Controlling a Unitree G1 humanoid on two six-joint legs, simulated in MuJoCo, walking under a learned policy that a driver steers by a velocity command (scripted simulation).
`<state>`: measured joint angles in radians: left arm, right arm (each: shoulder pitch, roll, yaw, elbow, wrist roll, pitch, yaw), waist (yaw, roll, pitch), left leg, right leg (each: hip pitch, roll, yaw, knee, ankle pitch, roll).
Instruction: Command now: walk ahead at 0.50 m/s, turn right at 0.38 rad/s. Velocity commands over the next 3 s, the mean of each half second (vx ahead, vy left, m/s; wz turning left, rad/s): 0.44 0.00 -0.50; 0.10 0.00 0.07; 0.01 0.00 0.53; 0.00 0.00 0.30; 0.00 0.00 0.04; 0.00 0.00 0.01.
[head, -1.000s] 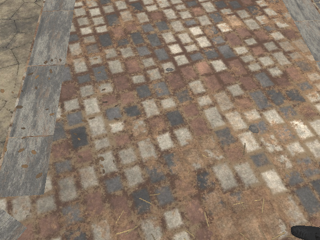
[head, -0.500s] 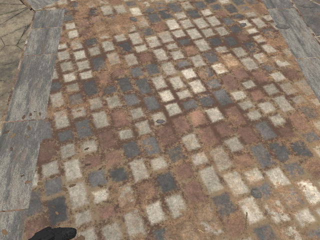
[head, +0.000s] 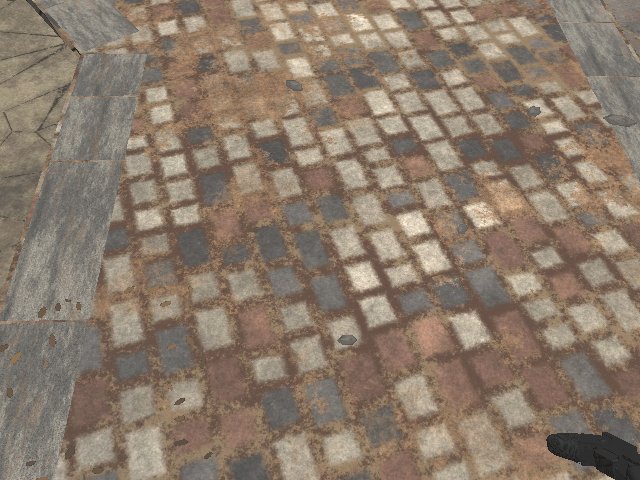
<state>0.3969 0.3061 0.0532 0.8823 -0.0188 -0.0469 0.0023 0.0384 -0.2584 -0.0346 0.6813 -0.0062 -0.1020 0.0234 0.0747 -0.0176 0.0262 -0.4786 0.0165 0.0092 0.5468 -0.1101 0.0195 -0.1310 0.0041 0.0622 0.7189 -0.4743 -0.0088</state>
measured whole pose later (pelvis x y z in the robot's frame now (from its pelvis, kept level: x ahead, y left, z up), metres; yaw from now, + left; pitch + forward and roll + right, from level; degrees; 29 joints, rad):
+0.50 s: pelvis +0.25 -0.05 -0.01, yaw -17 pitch +2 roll +2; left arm 0.09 0.30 0.07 0.65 0.00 -0.02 -0.04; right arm 0.25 -0.30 -0.07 0.85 0.00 -0.05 -0.02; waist -0.04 -0.02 0.08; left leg -0.13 0.07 0.15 0.88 -0.56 -0.07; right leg -0.53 0.01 -0.04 0.63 -0.11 -0.09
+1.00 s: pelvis +0.37 -0.05 +0.01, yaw -11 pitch +1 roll -2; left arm 0.10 0.28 0.06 0.78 0.00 0.03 0.04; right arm 0.18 -0.30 -0.07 0.81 0.01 0.02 0.00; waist -0.02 -0.02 0.03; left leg -0.28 0.03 0.02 0.56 -0.29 0.01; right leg -0.28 -0.02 -0.13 0.53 -0.26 -0.02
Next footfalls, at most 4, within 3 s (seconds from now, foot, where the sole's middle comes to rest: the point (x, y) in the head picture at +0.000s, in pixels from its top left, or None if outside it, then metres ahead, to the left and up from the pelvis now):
0.46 right None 0.38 -0.17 -0.76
0.98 left None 0.42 0.05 -0.76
1.42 right None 0.46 -0.19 -0.76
1.82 left None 0.40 0.07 -0.76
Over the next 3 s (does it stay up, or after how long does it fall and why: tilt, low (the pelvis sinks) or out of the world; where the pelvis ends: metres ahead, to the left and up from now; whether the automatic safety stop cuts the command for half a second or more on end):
stays up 0.39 -0.06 0.01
